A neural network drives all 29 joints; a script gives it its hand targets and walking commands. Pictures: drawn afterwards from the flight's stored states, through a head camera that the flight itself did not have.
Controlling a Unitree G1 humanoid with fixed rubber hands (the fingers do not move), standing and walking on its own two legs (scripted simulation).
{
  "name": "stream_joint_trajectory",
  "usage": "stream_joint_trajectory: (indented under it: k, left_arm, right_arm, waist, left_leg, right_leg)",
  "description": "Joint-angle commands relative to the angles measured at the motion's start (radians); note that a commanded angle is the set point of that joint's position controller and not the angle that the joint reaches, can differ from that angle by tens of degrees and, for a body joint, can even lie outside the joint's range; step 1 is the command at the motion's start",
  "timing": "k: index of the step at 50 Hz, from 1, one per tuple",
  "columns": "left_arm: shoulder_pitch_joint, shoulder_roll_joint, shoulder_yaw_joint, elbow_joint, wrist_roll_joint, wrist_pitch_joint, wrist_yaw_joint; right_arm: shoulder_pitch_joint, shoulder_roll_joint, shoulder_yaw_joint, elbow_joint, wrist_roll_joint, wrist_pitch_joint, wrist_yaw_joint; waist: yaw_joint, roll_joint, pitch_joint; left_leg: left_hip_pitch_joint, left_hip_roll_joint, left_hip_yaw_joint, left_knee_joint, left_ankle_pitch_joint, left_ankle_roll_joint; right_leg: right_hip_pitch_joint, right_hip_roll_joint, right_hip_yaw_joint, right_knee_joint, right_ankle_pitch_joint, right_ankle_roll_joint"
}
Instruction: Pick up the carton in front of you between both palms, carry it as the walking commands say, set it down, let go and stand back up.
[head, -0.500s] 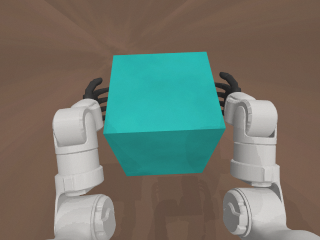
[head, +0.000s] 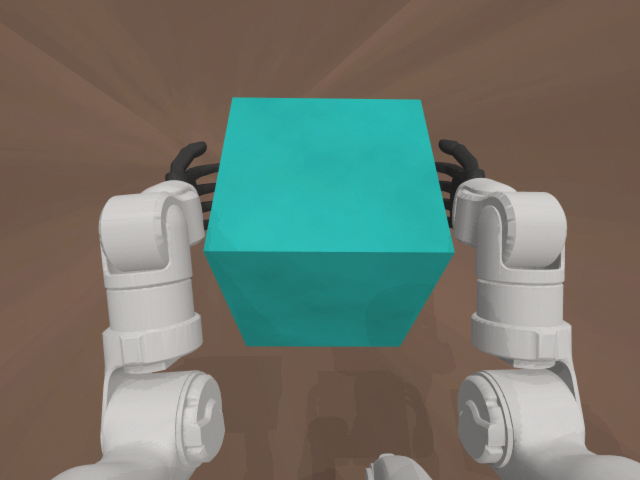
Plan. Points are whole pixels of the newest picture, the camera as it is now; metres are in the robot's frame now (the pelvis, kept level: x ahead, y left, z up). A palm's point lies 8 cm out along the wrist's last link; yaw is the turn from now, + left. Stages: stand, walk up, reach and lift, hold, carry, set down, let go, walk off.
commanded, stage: carry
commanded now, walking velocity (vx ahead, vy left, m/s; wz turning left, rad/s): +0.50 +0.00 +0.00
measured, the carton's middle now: (325, 235) +0.39 -0.02 +0.09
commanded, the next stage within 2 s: none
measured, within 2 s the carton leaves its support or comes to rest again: neither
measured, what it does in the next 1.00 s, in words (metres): climbs: right foot, then left foot 0.05 m higher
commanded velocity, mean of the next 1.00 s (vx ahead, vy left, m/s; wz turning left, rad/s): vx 0.50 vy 0.00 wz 0.00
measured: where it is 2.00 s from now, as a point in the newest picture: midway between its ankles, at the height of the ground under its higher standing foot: (291, 170)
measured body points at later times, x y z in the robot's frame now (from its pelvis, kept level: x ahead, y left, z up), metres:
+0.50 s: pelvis +0.27 -0.01 +0.02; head +0.29 -0.02 +0.47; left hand +0.65 +0.17 +0.20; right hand +0.68 -0.14 +0.20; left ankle +0.41 +0.10 -0.65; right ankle +0.14 -0.11 -0.71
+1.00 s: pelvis +0.60 -0.01 +0.08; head +0.63 +0.00 +0.53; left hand +0.99 +0.16 +0.25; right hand +1.01 -0.14 +0.25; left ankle +0.45 +0.09 -0.58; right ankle +0.70 -0.08 -0.62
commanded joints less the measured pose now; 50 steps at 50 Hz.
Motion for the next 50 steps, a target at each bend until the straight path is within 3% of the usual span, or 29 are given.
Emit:
stream_joint_trajectory:
  k: [1,4,5,6,7,8,9,10,11,12,14,18,23,25,26,27,28,29,31,32,34,39,43,44,46,47,48,49,50]
  left_arm:
    - [-0.685,-0.933,-0.575,0.016,-0.347,-0.007,-0.196]
    - [-0.679,-0.944,-0.535,0.125,-0.326,0.000,-0.209]
    - [-0.683,-0.960,-0.524,0.153,-0.327,-0.004,-0.214]
    - [-0.697,-0.978,-0.515,0.178,-0.331,-0.009,-0.218]
    - [-0.699,-0.987,-0.502,0.208,-0.334,-0.014,-0.220]
    - [-0.693,-0.974,-0.482,0.237,-0.326,-0.022,-0.219]
    - [-0.705,-0.981,-0.477,0.236,-0.331,-0.029,-0.218]
    - [-0.759,-1.003,-0.489,0.198,-0.350,-0.032,-0.220]
    - [-0.808,-1.039,-0.515,0.159,-0.386,-0.034,-0.222]
    - [-0.867,-1.075,-0.542,0.108,-0.423,-0.038,-0.224]
    - [-0.959,-1.119,-0.573,0.023,-0.481,-0.045,-0.224]
    - [-0.997,-1.111,-0.577,-0.050,-0.524,-0.030,-0.220]
    - [-0.904,-1.077,-0.552,0.039,-0.506,-0.001,-0.229]
    - [-0.886,-1.090,-0.544,0.084,-0.494,-0.001,-0.239]
    - [-0.880,-1.100,-0.542,0.101,-0.489,-0.005,-0.244]
    - [-0.880,-1.098,-0.538,0.103,-0.473,-0.014,-0.247]
    - [-0.866,-1.113,-0.526,0.101,-0.454,-0.016,-0.251]
    - [-0.882,-1.094,-0.547,0.065,-0.439,-0.017,-0.241]
    - [-0.874,-1.084,-0.514,0.061,-0.387,-0.024,-0.221]
    - [-0.836,-1.068,-0.507,0.054,-0.363,-0.027,-0.210]
    - [-0.783,-1.055,-0.505,0.026,-0.335,-0.036,-0.189]
    - [-0.711,-1.001,-0.547,-0.025,-0.281,-0.053,-0.157]
    - [-0.718,-0.954,-0.593,-0.042,-0.283,-0.041,-0.154]
    - [-0.717,-0.946,-0.600,-0.030,-0.289,-0.034,-0.157]
    - [-0.712,-0.949,-0.602,0.023,-0.309,-0.022,-0.168]
    - [-0.692,-0.954,-0.598,0.046,-0.323,-0.018,-0.177]
    - [-0.706,-0.944,-0.588,0.072,-0.325,-0.026,-0.182]
    - [-0.719,-0.982,-0.603,0.067,-0.360,-0.021,-0.191]
    - [-0.766,-1.016,-0.619,0.042,-0.400,-0.013,-0.204]
  right_arm:
    - [-0.808,1.031,0.628,-0.053,0.467,0.007,0.248]
    - [-0.793,1.046,0.576,0.078,0.444,0.015,0.267]
    - [-0.806,1.058,0.560,0.108,0.443,0.013,0.273]
    - [-0.807,1.074,0.545,0.140,0.442,0.010,0.277]
    - [-0.803,1.085,0.525,0.174,0.437,0.007,0.280]
    - [-0.819,1.101,0.506,0.198,0.431,0.007,0.285]
    - [-0.841,1.082,0.482,0.209,0.416,0.005,0.287]
    - [-0.855,1.094,0.476,0.227,0.407,0.000,0.286]
    - [-0.836,1.101,0.465,0.232,0.399,-0.004,0.283]
    - [-0.816,1.107,0.452,0.227,0.391,-0.008,0.278]
    - [-0.803,1.094,0.423,0.200,0.371,-0.009,0.257]
    - [-0.834,1.043,0.419,0.120,0.339,0.005,0.212]
    - [-0.755,0.985,0.410,0.180,0.278,0.033,0.197]
    - [-0.747,0.999,0.408,0.206,0.273,0.031,0.203]
    - [-0.737,1.009,0.407,0.224,0.276,0.024,0.206]
    - [-0.731,1.022,0.411,0.230,0.289,0.016,0.213]
    - [-0.751,1.030,0.424,0.223,0.297,0.001,0.222]
    - [-0.731,1.069,0.452,0.213,0.323,-0.004,0.232]
    - [-0.902,1.144,0.525,0.044,0.412,-0.018,0.250]
    - [-0.949,1.176,0.555,-0.010,0.453,-0.023,0.256]
    - [-0.980,1.208,0.593,-0.083,0.510,-0.033,0.262]
    - [-0.917,1.162,0.614,-0.130,0.515,-0.036,0.272]
    - [-0.861,1.080,0.618,-0.098,0.488,-0.018,0.278]
    - [-0.843,1.061,0.610,-0.075,0.475,-0.011,0.279]
    - [-0.801,1.028,0.590,-0.016,0.450,0.005,0.279]
    - [-0.809,1.006,0.573,0.001,0.434,0.010,0.280]
    - [-0.832,1.014,0.555,0.005,0.421,0.022,0.284]
    - [-0.845,0.987,0.533,0.034,0.396,0.029,0.284]
    - [-0.830,1.006,0.514,0.074,0.375,0.029,0.279]
  waist:
    - [0.005,0.058,-0.508]
    - [0.021,0.110,-0.470]
    - [0.050,0.104,-0.459]
    - [0.082,0.071,-0.466]
    - [0.120,0.001,-0.499]
    - [0.131,-0.246,-0.529]
    - [0.150,-0.337,-0.453]
    - [0.154,-0.202,-0.399]
    - [0.149,-0.085,-0.395]
    - [0.140,-0.033,-0.409]
    - [0.123,-0.061,-0.429]
    - [0.133,-0.098,-0.423]
    - [0.142,-0.157,-0.378]
    - [0.048,-0.208,-0.446]
    - [-0.037,-0.173,-0.538]
    - [-0.096,-0.070,-0.644]
    - [-0.072,0.269,-0.758]
    - [-0.069,0.262,-0.722]
    - [-0.039,0.034,-0.601]
    - [-0.022,0.001,-0.582]
    - [-0.004,0.042,-0.589]
    - [-0.012,0.075,-0.554]
    - [-0.003,0.134,-0.493]
    - [0.017,0.147,-0.495]
    - [0.110,0.111,-0.591]
    - [0.181,0.053,-0.680]
    - [0.174,-0.260,-0.788]
    - [0.183,-0.304,-0.700]
    - [0.175,-0.177,-0.617]
  left_leg:
    - [0.391,0.277,-0.334,-0.205,0.118,0.153]
    - [0.301,0.262,-0.262,-0.202,0.063,0.121]
    - [0.233,0.244,-0.215,-0.169,0.022,0.102]
    - [0.127,0.212,-0.154,-0.090,-0.007,0.076]
    - [-0.026,0.172,-0.090,0.047,-0.004,0.034]
    - [-0.240,0.081,0.000,0.309,-0.111,-0.045]
    - [-0.462,0.005,-0.043,0.444,-0.273,-0.051]
    - [-0.514,0.035,-0.115,0.614,-0.265,-0.045]
    - [-0.521,0.053,-0.131,0.706,-0.219,-0.043]
    - [-0.530,0.073,-0.133,0.751,-0.171,-0.039]
    - [-0.517,0.087,-0.124,0.755,-0.072,-0.044]
    - [-0.601,0.091,-0.090,0.759,-0.025,-0.061]
    - [-0.403,0.050,0.038,0.371,-0.009,-0.038]
    - [-0.043,-0.069,0.164,0.256,-0.003,-0.007]
    - [0.232,-0.109,0.192,0.150,0.088,0.006]
    - [0.549,-0.028,0.036,0.102,0.059,0.009]
    - [0.727,0.313,-0.652,-0.068,-0.069,0.179]
    - [0.725,0.362,-0.908,-0.189,0.098,0.246]
    - [0.615,0.336,-0.660,-0.050,0.436,0.218]
    - [0.591,0.315,-0.572,-0.045,0.462,0.169]
    - [0.560,0.284,-0.468,-0.077,0.373,0.116]
    - [0.574,0.288,-0.346,-0.139,0.428,0.151]
    - [0.463,0.236,-0.171,-0.153,0.532,0.105]
    - [0.430,0.232,-0.128,-0.116,0.657,0.089]
    - [0.304,0.200,-0.002,0.163,0.937,0.024]
    - [0.124,0.184,-0.009,0.345,0.725,-0.022]
    - [-0.180,0.047,-0.037,0.643,0.308,-0.077]
    - [-0.360,-0.054,-0.126,0.842,-0.108,-0.071]
    - [-0.455,-0.014,-0.190,0.956,-0.098,-0.050]
  right_leg:
    - [-0.022,0.001,-0.031,-0.204,0.039,0.010]
    - [0.131,0.055,-0.105,-0.407,0.114,0.008]
    - [0.248,0.072,-0.136,-0.504,0.181,0.000]
    - [0.436,0.091,-0.150,-0.573,0.214,-0.017]
    - [0.668,0.042,-0.058,-0.590,0.187,-0.049]
    - [0.809,-0.234,0.407,-0.731,-0.059,-0.165]
    - [0.846,-0.348,0.710,-0.841,-0.115,-0.273]
    - [0.790,-0.365,0.707,-0.834,-0.033,-0.292]
    - [0.763,-0.338,0.623,-0.791,0.080,-0.270]
    - [0.760,-0.300,0.517,-0.763,0.136,-0.230]
    - [0.752,-0.244,0.367,-0.777,0.188,-0.171]
    - [0.791,-0.235,0.275,-0.784,0.315,-0.188]
    - [0.689,-0.187,0.100,-0.796,0.625,-0.159]
    - [0.579,-0.168,-0.026,-0.626,1.087,-0.107]
    - [0.503,-0.144,-0.114,-0.409,1.228,-0.056]
    - [0.312,-0.116,-0.106,-0.159,0.930,-0.018]
    - [0.025,0.038,-0.052,0.132,0.284,0.039]
    - [-0.112,0.122,0.085,0.332,0.028,0.031]
    - [-0.230,0.045,0.101,0.467,0.078,-0.003]
    - [-0.248,0.018,0.084,0.410,0.096,-0.013]
    - [-0.211,-0.006,0.073,0.291,0.131,-0.016]
    - [-0.260,-0.014,-0.005,0.031,0.107,0.003]
    - [-0.041,0.044,-0.116,-0.317,0.225,-0.005]
    - [0.065,0.083,-0.169,-0.373,0.220,-0.016]
    - [0.468,0.159,-0.242,-0.517,0.301,-0.064]
    - [0.750,0.049,-0.086,-0.527,0.259,-0.095]
    - [0.963,-0.251,0.530,-0.654,0.134,-0.261]
    - [0.962,-0.289,0.740,-0.758,0.299,-0.318]
    - [0.925,-0.281,0.632,-0.689,0.486,-0.312]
